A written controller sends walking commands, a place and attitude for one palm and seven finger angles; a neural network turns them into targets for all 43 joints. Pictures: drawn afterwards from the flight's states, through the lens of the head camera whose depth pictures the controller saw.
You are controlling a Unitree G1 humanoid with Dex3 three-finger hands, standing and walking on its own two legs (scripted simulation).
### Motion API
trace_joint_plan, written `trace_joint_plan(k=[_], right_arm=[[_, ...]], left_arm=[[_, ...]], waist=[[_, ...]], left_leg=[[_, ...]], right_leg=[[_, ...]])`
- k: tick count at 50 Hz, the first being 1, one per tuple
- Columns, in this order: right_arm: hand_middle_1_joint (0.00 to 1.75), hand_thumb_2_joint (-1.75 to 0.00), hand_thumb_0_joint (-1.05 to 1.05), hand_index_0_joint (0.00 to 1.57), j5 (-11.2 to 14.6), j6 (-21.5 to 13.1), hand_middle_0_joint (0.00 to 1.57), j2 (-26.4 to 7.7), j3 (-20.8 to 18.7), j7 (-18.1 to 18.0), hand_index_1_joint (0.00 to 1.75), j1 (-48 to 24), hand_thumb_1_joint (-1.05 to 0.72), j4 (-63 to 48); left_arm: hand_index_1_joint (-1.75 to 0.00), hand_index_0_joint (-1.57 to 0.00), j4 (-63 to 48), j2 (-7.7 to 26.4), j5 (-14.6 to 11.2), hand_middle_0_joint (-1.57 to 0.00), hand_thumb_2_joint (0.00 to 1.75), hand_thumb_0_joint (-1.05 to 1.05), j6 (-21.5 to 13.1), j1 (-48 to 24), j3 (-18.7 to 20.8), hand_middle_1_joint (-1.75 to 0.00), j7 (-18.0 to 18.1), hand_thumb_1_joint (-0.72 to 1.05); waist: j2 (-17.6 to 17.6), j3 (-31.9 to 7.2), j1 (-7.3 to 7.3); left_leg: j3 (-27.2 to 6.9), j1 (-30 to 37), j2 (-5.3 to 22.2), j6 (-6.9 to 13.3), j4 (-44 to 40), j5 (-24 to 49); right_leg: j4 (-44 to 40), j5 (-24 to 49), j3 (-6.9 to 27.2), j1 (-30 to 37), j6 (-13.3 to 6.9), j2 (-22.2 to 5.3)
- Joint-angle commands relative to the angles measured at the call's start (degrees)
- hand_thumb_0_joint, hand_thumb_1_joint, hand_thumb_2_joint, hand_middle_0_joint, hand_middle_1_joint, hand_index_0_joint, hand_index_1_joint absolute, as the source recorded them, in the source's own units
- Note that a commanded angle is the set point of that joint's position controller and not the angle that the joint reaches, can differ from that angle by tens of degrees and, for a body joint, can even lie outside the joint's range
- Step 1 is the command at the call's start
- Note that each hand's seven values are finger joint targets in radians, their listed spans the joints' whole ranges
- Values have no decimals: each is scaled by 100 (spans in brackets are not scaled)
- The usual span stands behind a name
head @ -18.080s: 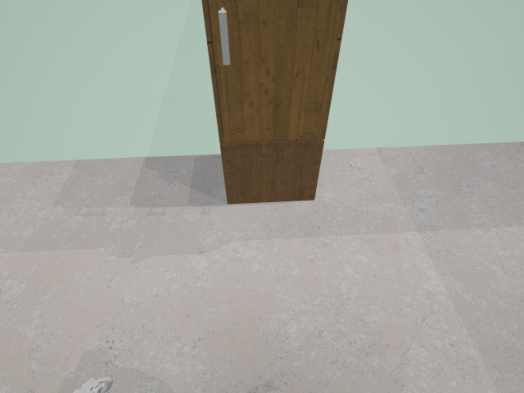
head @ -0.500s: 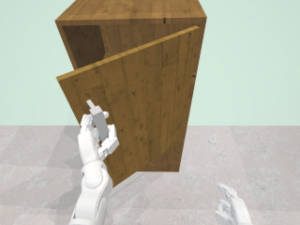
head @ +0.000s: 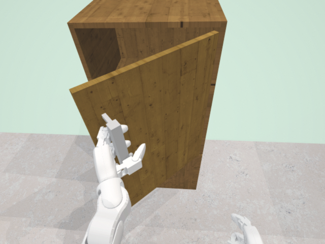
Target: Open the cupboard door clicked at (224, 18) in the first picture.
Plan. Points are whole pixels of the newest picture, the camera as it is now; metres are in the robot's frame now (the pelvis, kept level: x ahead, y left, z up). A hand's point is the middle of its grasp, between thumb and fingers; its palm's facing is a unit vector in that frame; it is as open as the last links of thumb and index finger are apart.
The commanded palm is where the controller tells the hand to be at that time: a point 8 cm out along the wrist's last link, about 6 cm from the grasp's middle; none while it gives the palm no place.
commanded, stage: open thumb and fingers to let go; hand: left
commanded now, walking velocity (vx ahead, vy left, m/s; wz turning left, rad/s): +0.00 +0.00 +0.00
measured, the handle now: (116, 142) +0.33 +0.15 +0.10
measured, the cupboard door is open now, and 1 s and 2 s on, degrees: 43 43 43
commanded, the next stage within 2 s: slide the hand sideways off the handle in 0.50 s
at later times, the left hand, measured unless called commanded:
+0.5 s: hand (130, 155) +0.28 +0.10 +0.11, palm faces +0.38 -0.92 -0.01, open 14.9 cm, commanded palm +0.25 +0.15 +0.10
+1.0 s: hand (121, 165) +0.26 +0.12 +0.11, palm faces -0.06 -1.00 +0.00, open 16.1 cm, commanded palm +0.23 +0.17 +0.10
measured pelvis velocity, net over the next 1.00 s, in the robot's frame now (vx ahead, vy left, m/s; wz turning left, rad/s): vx -0.04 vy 0.03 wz -0.02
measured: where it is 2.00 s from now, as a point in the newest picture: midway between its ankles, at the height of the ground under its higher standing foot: outside the picture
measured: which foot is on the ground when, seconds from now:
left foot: down 0.00-1.00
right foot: down 0.00-1.00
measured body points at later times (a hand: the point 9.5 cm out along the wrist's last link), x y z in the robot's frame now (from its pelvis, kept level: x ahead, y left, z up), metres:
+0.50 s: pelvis -0.03 +0.00 +0.00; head -0.05 -0.01 +0.45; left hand +0.26 +0.15 +0.11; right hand +0.15 -0.21 -0.09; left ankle -0.03 +0.13 -0.73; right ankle +0.01 -0.09 -0.73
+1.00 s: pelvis -0.04 +0.03 +0.00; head -0.05 +0.01 +0.45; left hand +0.26 +0.17 +0.11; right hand +0.13 -0.18 -0.09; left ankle -0.03 +0.13 -0.73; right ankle +0.01 -0.09 -0.73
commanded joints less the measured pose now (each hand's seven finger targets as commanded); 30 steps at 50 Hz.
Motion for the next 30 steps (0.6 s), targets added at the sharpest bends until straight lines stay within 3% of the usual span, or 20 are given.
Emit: trace_joint_plan(k=[1, 4, 6, 8, 10, 15, 17, 20, 24, 27, 30], right_arm=[[30, -90, 0, 20, -21, -401, 20, -449, -214, -65, 30, -911, -90, -983], [30, -90, 0, 20, -21, -475, 20, -470, -214, -79, 30, -918, -90, -925], [30, -90, 0, 20, -24, -527, 20, -482, -233, -83, 30, -917, -90, -904], [30, -90, 0, 20, -33, -566, 20, -482, -241, -79, 30, -918, -90, -880], [30, -90, 0, 20, -37, -589, 20, -491, -248, -90, 30, -922, -90, -860], [30, -90, 0, 20, -31, -636, 20, -489, -236, -98, 30, -965, -90, -791], [30, -90, 0, 20, -21, -638, 20, -492, -222, -112, 30, -979, -90, -758], [30, -90, 0, 20, -36, -636, 20, -480, -227, -147, 30, -999, -90, -752], [30, -90, 0, 20, -10, -591, 20, -450, -189, -158, 30, -1045, -90, -732], [30, -90, 0, 20, 10, -583, 20, -443, -170, -160, 30, -1099, -90, -711], [30, -90, 0, 20, -1, -580, 20, -441, -170, -124, 30, -1074, -90, -718]], left_arm=[[-122, -32, -1201, -37, 46, -32, 39, 0, -497, -1233, 26, -122, -50, -29], [-120, -30, -1071, -13, 11, -30, 30, 0, -570, -1516, 94, -120, -5, -50], [-120, -30, -1009, -5, 35, -30, 30, 0, -617, -1628, 88, -120, 34, -50], [-110, -28, -936, 21, 19, -28, 30, 0, -663, -1663, 148, -110, 61, -50], [-100, -27, -804, 56, 19, -27, 30, 0, -704, -1745, 197, -100, 69, -50], [-75, -22, -511, -1, 70, -22, 30, 0, -764, -2243, 144, -75, 128, -50], [-65, -21, -303, 18, 41, -21, 30, 0, -762, -2430, 173, -65, 137, -50], [-50, -18, -222, 179, -20, -18, 30, 0, -775, -2504, 387, -50, 119, -50], [-30, -15, -13, 123, -75, -15, 30, 0, -788, -2728, 396, -30, 81, -50], [-30, -15, 93, 111, -106, -15, 30, 0, -780, -2902, 404, -30, 110, -50], [-30, -15, 88, -99, -53, -15, 30, 0, -753, -2955, 226, -30, 184, -50]], waist=[[-710, -1029, 36], [-752, -857, -9], [-724, -870, -10], [-664, -903, 7], [-845, -840, 1], [-636, -703, -43], [-836, -608, -66], [-849, -797, 1], [-829, -617, -9], [-766, -530, -27], [-613, -660, -20]], left_leg=[[4, -135, -119, 142, -338, 1700], [15, -163, -134, 151, -370, 1449], [8, -159, -137, 159, -370, 1389], [52, -134, -153, 166, -367, 1295], [62, -166, -159, 177, -381, 1202], [43, -121, -185, 181, -451, 919], [21, -135, -183, 191, -503, 761], [67, -94, -198, 200, -529, 798], [35, -111, -181, 185, -644, 667], [9, -136, -191, 166, -699, 476], [-38, -115, -175, 138, -745, 626]], right_leg=[[-596, 1743, 383, 872, 31, -107], [-731, 1324, 420, 733, 44, -122], [-787, 1158, 447, 715, 42, -133], [-840, 1016, 482, 681, 54, -143], [-946, 833, 532, 667, 72, -159], [-1075, 272, 533, 473, 48, -166], [-1183, 4, 543, 423, 69, -171], [-1251, 21, 609, 568, 74, -177], [-1283, -125, 538, 503, 65, -166], [-1309, -341, 509, 430, 61, -163], [-1068, -10, 347, 428, 20, -107]])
